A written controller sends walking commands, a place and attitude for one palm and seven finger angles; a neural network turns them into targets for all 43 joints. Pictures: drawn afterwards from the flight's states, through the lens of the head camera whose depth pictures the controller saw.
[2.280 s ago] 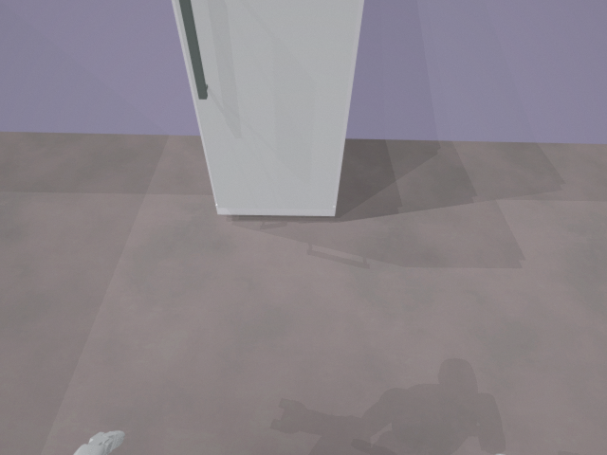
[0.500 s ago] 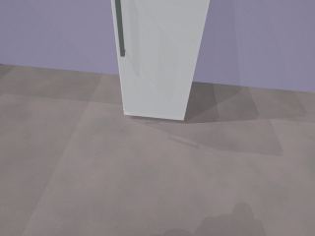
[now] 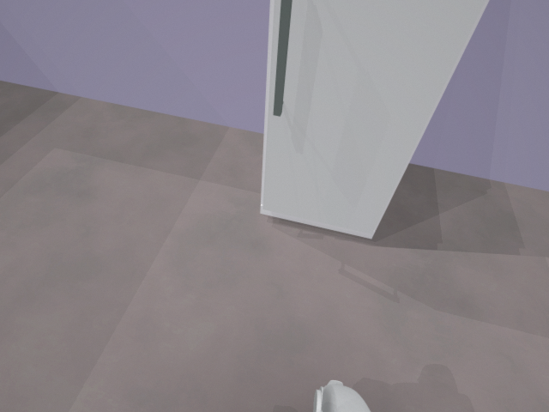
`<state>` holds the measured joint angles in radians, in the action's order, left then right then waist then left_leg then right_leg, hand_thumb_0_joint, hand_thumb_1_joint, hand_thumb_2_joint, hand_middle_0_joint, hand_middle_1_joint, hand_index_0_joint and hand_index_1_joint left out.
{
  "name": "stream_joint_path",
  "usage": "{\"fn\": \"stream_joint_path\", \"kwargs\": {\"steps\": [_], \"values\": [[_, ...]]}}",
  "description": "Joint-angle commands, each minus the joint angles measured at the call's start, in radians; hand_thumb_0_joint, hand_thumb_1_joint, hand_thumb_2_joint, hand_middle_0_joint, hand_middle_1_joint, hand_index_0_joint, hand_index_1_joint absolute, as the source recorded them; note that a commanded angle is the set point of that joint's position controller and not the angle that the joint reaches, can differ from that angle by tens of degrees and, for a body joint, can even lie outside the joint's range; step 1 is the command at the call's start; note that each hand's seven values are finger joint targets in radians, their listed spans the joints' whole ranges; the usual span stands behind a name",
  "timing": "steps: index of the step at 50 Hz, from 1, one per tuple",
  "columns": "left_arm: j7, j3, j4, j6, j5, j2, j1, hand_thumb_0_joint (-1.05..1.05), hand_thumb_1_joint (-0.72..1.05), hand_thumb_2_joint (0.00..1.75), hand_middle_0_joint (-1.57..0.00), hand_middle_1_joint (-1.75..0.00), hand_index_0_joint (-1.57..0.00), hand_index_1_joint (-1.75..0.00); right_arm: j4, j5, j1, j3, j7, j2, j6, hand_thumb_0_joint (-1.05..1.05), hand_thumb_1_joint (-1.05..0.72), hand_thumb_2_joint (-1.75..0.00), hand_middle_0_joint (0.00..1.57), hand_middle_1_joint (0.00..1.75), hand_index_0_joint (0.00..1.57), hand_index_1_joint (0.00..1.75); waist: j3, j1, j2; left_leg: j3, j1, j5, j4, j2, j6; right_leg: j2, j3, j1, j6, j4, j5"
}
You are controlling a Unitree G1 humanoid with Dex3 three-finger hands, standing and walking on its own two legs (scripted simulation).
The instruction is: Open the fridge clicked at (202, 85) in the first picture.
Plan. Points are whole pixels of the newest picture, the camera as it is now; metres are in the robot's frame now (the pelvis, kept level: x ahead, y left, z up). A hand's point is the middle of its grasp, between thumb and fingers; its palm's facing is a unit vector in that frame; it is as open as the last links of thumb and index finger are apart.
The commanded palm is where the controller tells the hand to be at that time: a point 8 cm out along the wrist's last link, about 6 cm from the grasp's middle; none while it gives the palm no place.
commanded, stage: walk to a spot facing it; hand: left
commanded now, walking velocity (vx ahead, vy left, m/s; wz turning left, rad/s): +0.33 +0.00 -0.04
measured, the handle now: (285, 41) +0.99 +0.01 +0.09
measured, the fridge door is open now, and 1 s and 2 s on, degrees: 0 0 0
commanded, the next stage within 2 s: turn to face it in 0.08 s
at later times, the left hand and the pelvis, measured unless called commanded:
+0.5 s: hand (188, 381) +0.20 +0.15 -0.17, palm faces +0.01 -0.98 -0.22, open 7.3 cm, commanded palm none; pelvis +0.20 -0.03 +0.00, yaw -3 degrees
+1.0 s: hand (189, 302) +0.35 +0.18 -0.17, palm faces -0.18 -0.96 -0.20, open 7.4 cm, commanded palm none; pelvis +0.26 +0.00 +0.00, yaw -13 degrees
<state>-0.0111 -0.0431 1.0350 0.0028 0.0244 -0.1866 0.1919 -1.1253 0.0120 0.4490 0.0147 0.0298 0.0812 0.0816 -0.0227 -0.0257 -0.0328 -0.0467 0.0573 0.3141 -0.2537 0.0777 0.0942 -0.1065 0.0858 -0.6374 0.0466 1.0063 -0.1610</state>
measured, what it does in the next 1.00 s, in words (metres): walks ahead: right foot, then left foot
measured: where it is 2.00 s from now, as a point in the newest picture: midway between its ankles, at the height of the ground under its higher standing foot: (283, 337)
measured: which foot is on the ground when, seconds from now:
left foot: down 0.00-0.20, up 0.22-0.64, down 0.66-1.00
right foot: up 0.00-0.16, down 0.18-0.68, up 0.70-1.00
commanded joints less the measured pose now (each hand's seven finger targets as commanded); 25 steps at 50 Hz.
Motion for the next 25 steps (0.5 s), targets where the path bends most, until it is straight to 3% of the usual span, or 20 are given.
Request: {"fn": "stream_joint_path", "kwargs": {"steps": [1, 3, 5, 6, 7, 8, 9, 10, 11, 12, 13, 15, 17, 20, 21, 25], "values": [[-0.006, -0.007, -0.105, -0.036, -0.007, -0.03, -0.156, 0.0, 0.9, 0.9, -0.2, -0.3, -0.2, -0.3, -0.021, 0.001, 0.155, 0.026, 0.017, 0.143, 0.013, 0.0, -0.9, -0.9, 0.2, 0.3, 0.2, 0.3, -0.159, -0.041, 0.134, 0.115, 0.02, -0.732, 0.043, -0.261, 0.008, 0.031, 0.043, -0.076, -0.025, -0.19, 0.029], [-0.005, -0.006, -0.109, -0.042, -0.009, -0.024, -0.159, 0.0, 0.9, 0.9, -0.2, -0.3, -0.2, -0.3, -0.028, 0.002, 0.155, 0.027, 0.022, 0.155, 0.009, 0.0, -0.9, -0.9, 0.2, 0.3, 0.2, 0.3, -0.151, -0.032, 0.142, 0.084, 0.028, -0.898, -0.001, -0.263, 0.003, 0.065, 0.068, 0.015, -0.052, -0.297, 0.01], [0.004, -0.013, -0.087, -0.047, -0.008, -0.04, -0.065, 0.0, 0.9, 0.9, -0.2, -0.3, -0.2, -0.3, -0.03, 0.0, 0.124, 0.034, 0.025, 0.188, 0.007, 0.0, -0.9, -0.9, 0.2, 0.3, 0.2, 0.3, -0.1, 0.015, 0.147, 0.085, 0.026, -1.111, -0.116, -0.292, 0.007, 0.107, 0.069, 0.163, -0.092, -0.337, -0.024], [0.01, -0.018, -0.064, -0.052, -0.004, -0.059, 0.028, 0.0, 0.9, 0.9, -0.2, -0.3, -0.2, -0.3, -0.026, -0.001, 0.107, 0.041, 0.025, 0.205, 0.006, 0.0, -0.9, -0.9, 0.2, 0.3, 0.2, 0.3, -0.046, 0.057, 0.127, 0.088, 0.034, -1.166, -0.212, -0.297, 0.002, 0.122, 0.063, 0.254, -0.107, -0.361, -0.034], [0.013, -0.028, -0.029, -0.059, 0.001, -0.076, 0.146, 0.0, 0.9, 0.9, -0.2, -0.3, -0.2, -0.3, -0.016, -0.003, 0.079, 0.045, 0.026, 0.215, 0.005, 0.0, -0.9, -0.9, 0.2, 0.3, 0.2, 0.3, 0.004, 0.111, 0.109, 0.079, -0.016, -1.137, -0.351, -0.279, -0.016, 0.132, 0.058, 0.401, -0.118, -0.414, 0.005], [0.017, -0.043, 0.01, -0.072, 0.008, -0.116, 0.291, 0.0, 0.9, 0.9, -0.2, -0.3, -0.2, -0.3, -0.001, -0.011, 0.056, 0.045, 0.02, 0.214, 0.005, 0.0, -0.9, -0.9, 0.2, 0.3, 0.2, 0.3, 0.084, 0.174, 0.06, 0.068, -0.184, -0.94, -0.589, -0.237, -0.034, 0.065, -0.021, 0.653, -0.156, -0.473, 0.097], [0.029, -0.064, 0.031, -0.081, 0.014, -0.204, 0.394, 0.0, 0.9, 0.9, -0.2, -0.3, -0.2, -0.3, 0.019, -0.024, 0.105, 0.04, 0.007, 0.158, 0.012, 0.0, -0.9, -0.9, 0.2, 0.3, 0.2, 0.3, 0.213, 0.182, -0.154, 0.011, -0.445, -0.252, -0.953, -0.055, -0.064, -0.234, -0.438, 0.89, -0.281, -0.525, 0.308], [0.029, -0.064, 0.041, -0.077, -0.01, -0.231, 0.382, 0.0, 0.9, 0.9, -0.2, -0.3, -0.2, -0.3, 0.024, -0.024, 0.116, 0.041, 0.008, 0.153, 0.011, 0.0, -0.9, -0.9, 0.2, 0.3, 0.2, 0.3, 0.247, 0.132, -0.142, 0.064, -0.518, 0.236, -1.197, -0.003, -0.061, -0.373, -0.66, 0.853, -0.375, -0.632, 0.444], [0.035, -0.062, 0.008, -0.071, -0.019, -0.182, 0.27, 0.0, 0.9, 0.9, -0.2, -0.3, -0.2, -0.3, 0.028, -0.02, 0.073, 0.048, 0.009, 0.158, -0.001, 0.0, -0.9, -0.9, 0.2, 0.3, 0.2, 0.3, 0.13, 0.106, -0.059, 0.121, -0.519, 0.178, -1.202, -0.079, -0.046, -0.342, -0.585, 0.695, -0.37, -0.691, 0.308], [0.037, -0.045, -0.013, -0.071, -0.015, -0.139, 0.185, 0.0, 0.9, 0.9, -0.2, -0.3, -0.2, -0.3, 0.044, -0.008, -0.002, 0.044, -0.002, 0.126, -0.011, 0.0, -0.9, -0.9, 0.2, 0.3, 0.2, 0.3, -0.013, 0.089, -0.018, 0.093, -0.545, 0.117, -1.167, -0.121, -0.054, -0.297, -0.493, 0.512, -0.337, -0.727, 0.273], [0.04, -0.027, -0.018, -0.073, -0.014, -0.091, 0.135, 0.0, 0.9, 0.9, -0.2, -0.3, -0.2, -0.3, 0.051, -0.001, -0.025, 0.034, -0.004, 0.103, -0.024, 0.0, -0.9, -0.9, 0.2, 0.3, 0.2, 0.3, -0.066, 0.041, 0.029, 0.093, -0.537, 0.084, -1.129, -0.155, -0.066, -0.259, -0.405, 0.388, -0.314, -0.73, 0.302], [0.044, -0.006, -0.021, -0.08, -0.01, -0.042, 0.096, 0.0, 0.9, 0.9, -0.2, -0.3, -0.2, -0.3, 0.044, 0.008, -0.004, 0.026, -0.007, 0.072, -0.056, 0.0, -0.9, -0.9, 0.2, 0.3, 0.2, 0.3, -0.068, -0.01, 0.021, 0.073, -0.452, 0.053, -1.013, -0.178, -0.087, -0.181, -0.237, 0.233, -0.257, -0.752, 0.367], [0.046, -0.005, -0.019, -0.076, -0.004, -0.039, 0.093, 0.0, 0.9, 0.9, -0.2, -0.3, -0.2, -0.3, 0.036, 0.011, 0.029, 0.023, -0.007, 0.058, -0.074, 0.0, -0.9, -0.9, 0.2, 0.3, 0.2, 0.3, -0.027, -0.038, -0.007, 0.032, -0.401, 0.029, -0.866, -0.187, -0.112, -0.125, -0.143, 0.202, -0.228, -0.738, 0.426], [0.035, -0.008, -0.014, -0.061, -0.007, -0.064, 0.115, 0.0, 0.9, 0.9, -0.2, -0.3, -0.2, -0.3, 0.059, 0.009, -0.043, 0.022, -0.009, 0.08, -0.085, 0.0, -0.9, -0.9, 0.2, 0.3, 0.2, 0.3, 0.011, -0.017, -0.071, -0.003, -0.427, -0.035, -0.727, -0.179, -0.139, -0.08, -0.151, 0.267, -0.215, -0.738, 0.394], [0.034, -0.012, -0.011, -0.06, -0.007, -0.076, 0.12, 0.0, 0.9, 0.9, -0.2, -0.3, -0.2, -0.3, 0.066, 0.008, -0.059, 0.022, -0.011, 0.084, -0.082, 0.0, -0.9, -0.9, 0.2, 0.3, 0.2, 0.3, 0.028, -0.015, -0.074, -0.007, -0.439, -0.045, -0.686, -0.18, -0.145, -0.075, -0.157, 0.308, -0.214, -0.728, 0.397], [0.031, -0.026, -0.003, -0.046, -0.005, -0.1, 0.172, 0.0, 0.9, 0.9, -0.2, -0.3, -0.2, -0.3, 0.114, 0.004, -0.205, 0.023, -0.007, 0.118, -0.074, 0.0, -0.9, -0.9, 0.2, 0.3, 0.2, 0.3, 0.057, 0.037, -0.085, -0.012, -0.467, -0.005, -0.552, -0.16, -0.161, -0.09, -0.237, 0.438, -0.221, -0.687, 0.442]]}}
